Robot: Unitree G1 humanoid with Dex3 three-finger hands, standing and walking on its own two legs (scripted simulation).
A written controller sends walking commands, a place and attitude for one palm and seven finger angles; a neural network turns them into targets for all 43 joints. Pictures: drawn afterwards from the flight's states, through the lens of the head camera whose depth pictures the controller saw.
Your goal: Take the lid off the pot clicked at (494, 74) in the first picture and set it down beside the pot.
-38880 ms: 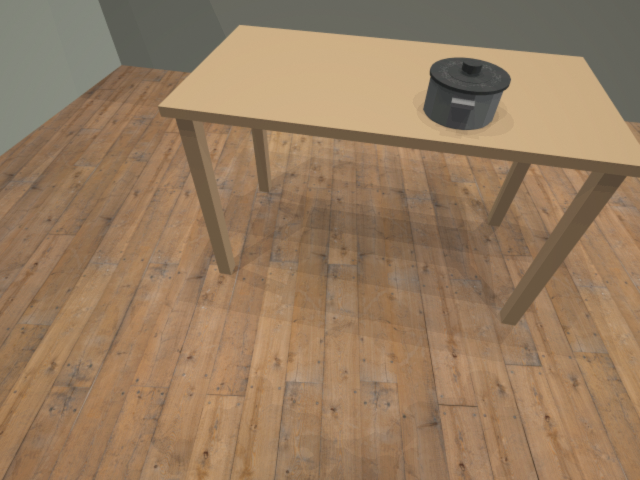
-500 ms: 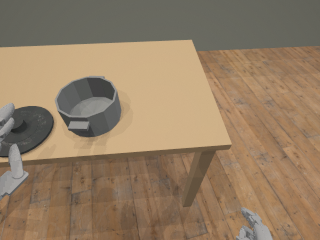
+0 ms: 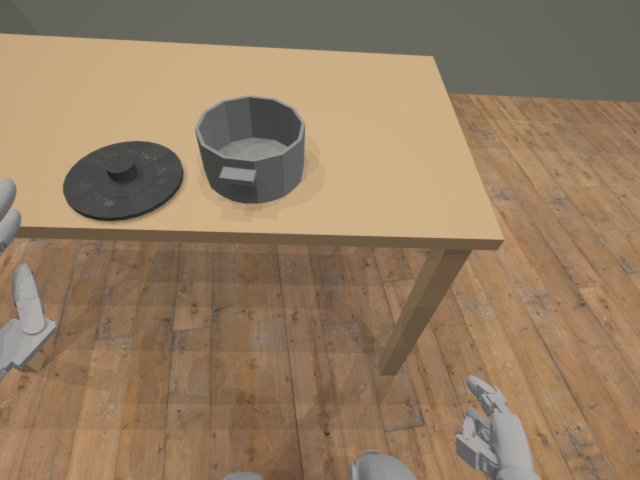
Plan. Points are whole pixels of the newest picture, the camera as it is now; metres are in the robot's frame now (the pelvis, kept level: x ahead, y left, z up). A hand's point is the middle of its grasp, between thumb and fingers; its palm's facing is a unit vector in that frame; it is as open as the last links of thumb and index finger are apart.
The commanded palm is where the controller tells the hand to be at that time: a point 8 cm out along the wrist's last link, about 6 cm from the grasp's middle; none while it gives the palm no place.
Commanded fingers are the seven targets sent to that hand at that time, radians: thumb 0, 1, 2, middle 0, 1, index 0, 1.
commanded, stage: step back with the hand held close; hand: left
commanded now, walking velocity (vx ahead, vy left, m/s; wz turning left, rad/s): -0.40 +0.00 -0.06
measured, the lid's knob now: (121, 167) +0.56 +0.38 +0.01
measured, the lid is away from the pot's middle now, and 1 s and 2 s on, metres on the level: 0.22 0.22 0.22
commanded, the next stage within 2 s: stop stepping back and stand still in 0.12 s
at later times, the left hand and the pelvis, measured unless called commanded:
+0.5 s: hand out of the picture +0.04 +0.22 +0.20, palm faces +0.35 -0.84 -0.41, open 7.4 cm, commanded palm -0.01 +0.27 +0.20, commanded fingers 0.00 0.90 0.90 -0.20 -0.30 -0.20 -0.30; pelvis -0.14 +0.00 +0.00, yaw +0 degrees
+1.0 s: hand out of the picture +0.01 +0.23 +0.21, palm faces +0.41 -0.83 -0.38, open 7.4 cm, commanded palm none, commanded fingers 0.00 0.90 0.90 -0.20 -0.30 -0.20 -0.30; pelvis -0.19 +0.00 +0.01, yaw +0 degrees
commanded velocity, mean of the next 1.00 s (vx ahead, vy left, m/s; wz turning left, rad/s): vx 0.09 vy -0.01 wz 0.00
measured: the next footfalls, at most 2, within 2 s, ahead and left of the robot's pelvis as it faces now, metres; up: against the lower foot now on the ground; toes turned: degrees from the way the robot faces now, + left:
right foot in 0.14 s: +0.03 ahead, -0.13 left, +0.00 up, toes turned -3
left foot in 0.38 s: -0.11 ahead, +0.14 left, +0.00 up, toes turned +0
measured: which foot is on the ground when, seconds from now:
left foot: down 0.00-0.14, up 0.16-0.36, down 0.38-0.62, up 0.64-0.84, down 0.86-1.00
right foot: up 0.00-0.12, down 0.14-0.40, up 0.42-0.62, down 0.64-0.86, up 0.88-1.00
